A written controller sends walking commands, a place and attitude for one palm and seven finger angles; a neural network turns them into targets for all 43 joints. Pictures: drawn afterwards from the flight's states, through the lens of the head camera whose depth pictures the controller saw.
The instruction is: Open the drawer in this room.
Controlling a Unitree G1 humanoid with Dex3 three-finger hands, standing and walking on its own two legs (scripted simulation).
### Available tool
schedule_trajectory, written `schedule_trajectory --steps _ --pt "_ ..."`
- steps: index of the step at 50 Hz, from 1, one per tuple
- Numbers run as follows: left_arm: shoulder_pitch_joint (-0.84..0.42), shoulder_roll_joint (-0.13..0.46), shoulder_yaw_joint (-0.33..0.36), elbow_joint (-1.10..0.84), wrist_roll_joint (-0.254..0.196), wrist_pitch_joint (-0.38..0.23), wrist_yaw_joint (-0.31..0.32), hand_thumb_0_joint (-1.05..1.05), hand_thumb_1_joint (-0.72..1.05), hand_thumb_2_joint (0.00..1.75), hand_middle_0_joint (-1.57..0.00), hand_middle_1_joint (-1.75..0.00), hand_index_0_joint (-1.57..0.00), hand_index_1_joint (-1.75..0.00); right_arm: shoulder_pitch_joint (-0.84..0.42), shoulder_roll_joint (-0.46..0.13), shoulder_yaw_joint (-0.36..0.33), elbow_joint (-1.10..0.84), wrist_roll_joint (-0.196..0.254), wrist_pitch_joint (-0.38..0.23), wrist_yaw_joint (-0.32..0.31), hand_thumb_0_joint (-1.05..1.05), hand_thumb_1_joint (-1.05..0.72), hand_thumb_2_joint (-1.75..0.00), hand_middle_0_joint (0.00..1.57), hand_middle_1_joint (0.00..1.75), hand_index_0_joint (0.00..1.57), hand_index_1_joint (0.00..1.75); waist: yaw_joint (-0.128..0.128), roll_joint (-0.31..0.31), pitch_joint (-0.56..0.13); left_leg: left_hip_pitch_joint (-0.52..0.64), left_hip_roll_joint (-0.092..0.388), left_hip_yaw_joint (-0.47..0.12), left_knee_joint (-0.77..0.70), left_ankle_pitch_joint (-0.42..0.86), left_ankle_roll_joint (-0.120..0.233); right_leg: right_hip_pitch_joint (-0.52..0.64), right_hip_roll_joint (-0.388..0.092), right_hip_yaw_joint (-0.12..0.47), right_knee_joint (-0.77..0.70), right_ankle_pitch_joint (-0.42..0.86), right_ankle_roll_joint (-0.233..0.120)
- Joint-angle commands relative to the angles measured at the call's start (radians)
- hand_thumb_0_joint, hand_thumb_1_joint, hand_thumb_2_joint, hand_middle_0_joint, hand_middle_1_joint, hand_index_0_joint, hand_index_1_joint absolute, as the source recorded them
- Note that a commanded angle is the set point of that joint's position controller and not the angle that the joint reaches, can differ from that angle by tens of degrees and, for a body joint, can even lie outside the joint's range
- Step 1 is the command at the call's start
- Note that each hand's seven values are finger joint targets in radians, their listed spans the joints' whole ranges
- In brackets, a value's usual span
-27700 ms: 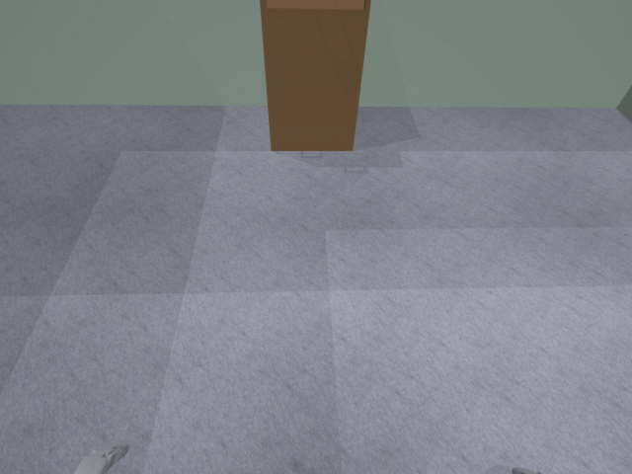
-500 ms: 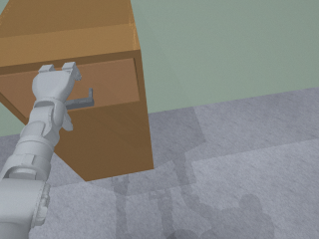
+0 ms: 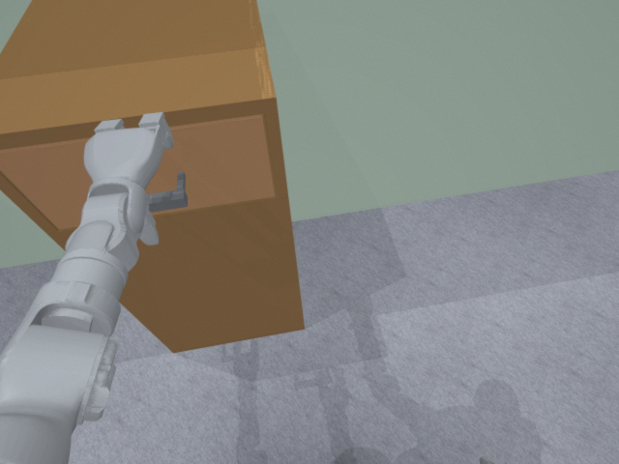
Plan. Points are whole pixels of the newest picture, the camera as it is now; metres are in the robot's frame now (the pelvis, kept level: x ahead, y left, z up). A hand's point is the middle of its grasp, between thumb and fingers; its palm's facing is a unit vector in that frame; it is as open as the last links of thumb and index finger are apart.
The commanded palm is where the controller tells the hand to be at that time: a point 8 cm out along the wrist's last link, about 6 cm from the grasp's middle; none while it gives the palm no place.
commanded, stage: re-aim the fingers above the handle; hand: left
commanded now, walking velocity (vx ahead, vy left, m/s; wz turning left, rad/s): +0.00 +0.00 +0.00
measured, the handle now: (149, 193) +0.51 +0.26 +0.03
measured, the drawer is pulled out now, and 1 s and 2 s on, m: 0.00 0.00 0.00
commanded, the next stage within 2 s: lower the fingers behind the handle in 0.86 s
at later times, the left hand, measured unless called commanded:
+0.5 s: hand (126, 187) +0.46 +0.26 +0.09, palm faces +0.02 +0.01 -1.00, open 13.8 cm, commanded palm +0.43 +0.26 +0.14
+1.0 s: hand (123, 190) +0.46 +0.27 +0.08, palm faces +0.02 +0.00 -1.00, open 13.8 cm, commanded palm +0.44 +0.26 +0.14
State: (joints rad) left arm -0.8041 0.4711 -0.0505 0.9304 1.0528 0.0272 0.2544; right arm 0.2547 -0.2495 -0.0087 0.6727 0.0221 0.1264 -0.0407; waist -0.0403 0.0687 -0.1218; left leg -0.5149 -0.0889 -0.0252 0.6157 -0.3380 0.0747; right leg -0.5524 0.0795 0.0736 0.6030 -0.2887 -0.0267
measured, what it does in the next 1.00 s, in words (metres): stands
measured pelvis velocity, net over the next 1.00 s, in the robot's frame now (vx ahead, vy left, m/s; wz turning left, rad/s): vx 0.00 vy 0.00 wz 0.02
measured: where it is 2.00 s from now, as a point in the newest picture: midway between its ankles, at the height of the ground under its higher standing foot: outside the picture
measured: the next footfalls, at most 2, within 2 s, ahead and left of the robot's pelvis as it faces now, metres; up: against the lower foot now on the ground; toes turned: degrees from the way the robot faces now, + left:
none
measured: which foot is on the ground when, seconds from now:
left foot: down 0.00-1.00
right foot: down 0.00-1.00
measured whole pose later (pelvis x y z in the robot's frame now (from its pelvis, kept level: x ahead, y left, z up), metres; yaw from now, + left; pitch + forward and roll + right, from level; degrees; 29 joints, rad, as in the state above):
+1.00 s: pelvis +0.00 +0.00 +0.00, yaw +1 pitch +14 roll -1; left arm -0.79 0.52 -0.06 0.94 1.03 0.00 0.22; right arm 0.31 -0.27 -0.04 0.70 0.03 0.11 -0.04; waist -0.05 0.06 -0.12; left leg -0.53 -0.09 -0.05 0.63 -0.35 0.08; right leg -0.55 0.08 0.05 0.60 -0.29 -0.03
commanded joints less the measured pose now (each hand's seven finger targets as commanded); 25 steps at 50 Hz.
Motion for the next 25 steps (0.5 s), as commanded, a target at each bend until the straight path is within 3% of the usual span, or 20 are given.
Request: schedule_trajectory --steps 1,4,5,8,10,11,12,13,16,18,19,22,23,25 --pt "-0.324 0.393 0.137 -0.091 -0.02 0.089 -0.017 0.0 -0.5 0.3 -0.3 -1.2 -0.3 -1.2 0.038 -0.156 -0.048 -0.101 0.014 -0.005 -0.025 0.0 -0.9 -0.9 0.2 0.3 0.2 0.3 0.028 -0.151 -0.393 0.065 0.049 0.026 -0.061 0.41 -0.034 0.389 -0.047 -0.029 -0.045 0.413 -0.005" --pt "-0.346 0.342 0.089 -0.158 -0.016 0.043 -0.059 0.0 -0.5 0.3 -0.3 -1.2 -0.3 -1.2 0.054 -0.162 -0.06 -0.105 0.018 -0.016 -0.037 0.0 -0.9 -0.9 0.2 0.3 0.2 0.3 -0.004 -0.131 -0.371 0.119 0.052 0.02 -0.057 0.416 -0.023 0.34 -0.045 -0.033 -0.061 0.409 -0.002" --pt "-0.379 0.314 0.064 -0.21 -0.021 0.013 -0.072 0.0 -0.5 0.3 -0.3 -1.2 -0.3 -1.2 0.058 -0.162 -0.066 -0.108 0.015 -0.022 -0.039 0.0 -0.9 -0.9 0.2 0.3 0.2 0.3 -0.02 -0.102 -0.383 0.153 0.053 0.017 -0.048 0.435 -0.019 0.328 -0.044 -0.027 -0.067 0.416 -0.003" --pt "-0.427 0.277 0.029 -0.324 -0.028 -0.075 -0.088 0.0 -0.5 0.3 -0.3 -1.2 -0.3 -1.2 0.083 -0.151 -0.077 -0.097 0.011 -0.04 -0.045 0.0 -0.9 -0.9 0.2 0.3 0.2 0.3 -0.036 0.003 -0.385 0.244 0.055 -0.007 -0.03 0.483 -0.025 0.245 -0.037 -0.031 -0.066 0.374 -0.009" --pt "-0.468 0.238 -0.001 -0.372 -0.041 -0.118 -0.086 0.0 -0.5 0.3 -0.3 -1.2 -0.3 -1.2 0.098 -0.146 -0.084 -0.08 0.007 -0.05 -0.042 0.0 -0.9 -0.9 0.2 0.3 0.2 0.3 -0.06 0.019 -0.376 0.286 0.058 -0.022 -0.014 0.516 -0.034 0.192 -0.032 -0.037 -0.07 0.346 -0.011" --pt "-0.461 0.248 0.017 -0.388 -0.045 -0.133 -0.075 0.0 -0.5 0.3 -0.3 -1.2 -0.3 -1.2 0.106 -0.145 -0.09 -0.072 0.006 -0.054 -0.039 0.0 -0.9 -0.9 0.2 0.3 0.2 0.3 -0.046 0.064 -0.387 0.314 0.06 -0.027 -0.01 0.533 -0.043 0.163 -0.028 -0.04 -0.064 0.325 -0.014" --pt "-0.447 0.258 0.034 -0.382 -0.048 -0.139 -0.062 0.0 -0.5 0.3 -0.3 -1.2 -0.3 -1.2 0.11 -0.146 -0.09 -0.064 0.005 -0.055 -0.036 0.0 -0.9 -0.9 0.2 0.3 0.2 0.3 -0.041 0.069 -0.385 0.322 0.059 -0.033 -0.004 0.55 -0.051 0.15 -0.024 -0.047 -0.056 0.322 -0.019" --pt "-0.426 0.296 0.074 -0.356 -0.047 -0.137 -0.046 0.0 -0.5 0.3 -0.3 -1.2 -0.3 -1.2 0.11 -0.147 -0.088 -0.059 0.004 -0.054 -0.033 0.0 -0.9 -0.9 0.2 0.3 0.2 0.3 -0.024 0.077 -0.387 0.308 0.058 -0.033 -0.004 0.551 -0.057 0.152 -0.023 -0.049 -0.05 0.317 -0.023" --pt "-0.423 0.329 0.108 -0.24 -0.041 -0.092 0.005 0.0 -0.5 0.3 -0.3 -1.2 -0.3 -1.2 0.102 -0.151 -0.077 -0.039 0.006 -0.049 -0.023 0.0 -0.9 -0.9 0.2 0.3 0.2 0.3 -0.021 0.008 -0.316 0.185 0.051 -0.025 -0.022 0.457 -0.055 0.167 -0.026 -0.057 -0.044 0.295 -0.026" --pt "-0.399 0.37 0.139 -0.187 -0.026 -0.046 0.032 0.0 -0.5 0.3 -0.3 -1.2 -0.3 -1.2 0.088 -0.154 -0.07 -0.046 0.007 -0.046 -0.018 0.0 -0.9 -0.9 0.2 0.3 0.2 0.3 0.003 -0.008 -0.321 0.131 0.045 -0.015 -0.035 0.415 -0.052 0.206 -0.028 -0.056 -0.035 0.29 -0.029" --pt "-0.401 0.36 0.125 -0.173 -0.02 -0.023 0.038 0.0 -0.5 0.3 -0.3 -1.2 -0.3 -1.2 0.079 -0.154 -0.067 -0.053 0.008 -0.044 -0.015 0.0 -0.9 -0.9 0.2 0.3 0.2 0.3 0.007 0.002 -0.325 0.122 0.045 -0.01 -0.038 0.413 -0.053 0.215 -0.029 -0.057 -0.033 0.295 -0.029" --pt "-0.415 0.336 0.093 -0.138 -0.008 0.023 0.024 0.0 -0.5 0.3 -0.3 -1.2 -0.3 -1.2 0.085 -0.161 -0.07 -0.063 0.009 -0.042 -0.011 0.0 -0.9 -0.9 0.2 0.3 0.2 0.3 0.0 -0.018 -0.388 0.141 0.05 -0.001 -0.033 0.44 -0.05 0.248 -0.031 -0.054 -0.029 0.328 -0.023" --pt "-0.395 0.323 0.078 -0.111 -0.008 0.036 0.01 0.0 -0.5 0.3 -0.3 -1.2 -0.3 -1.2 0.081 -0.163 -0.07 -0.068 0.01 -0.04 -0.012 0.0 -0.9 -0.9 0.2 0.3 0.2 0.3 -0.006 -0.019 -0.377 0.145 0.052 0.004 -0.031 0.441 -0.046 0.246 -0.031 -0.051 -0.035 0.336 -0.021" --pt "-0.402 0.331 0.082 -0.119 -0.022 0.03 -0.026 0.0 -0.5 0.3 -0.3 -1.2 -0.3 -1.2 0.091 -0.17 -0.073 -0.076 0.01 -0.038 -0.018 0.0 -0.9 -0.9 0.2 0.3 0.2 0.3 -0.015 -0.068 -0.405 0.15 0.054 0.004 -0.029 0.453 -0.037 0.281 -0.034 -0.045 -0.044 0.367 -0.014"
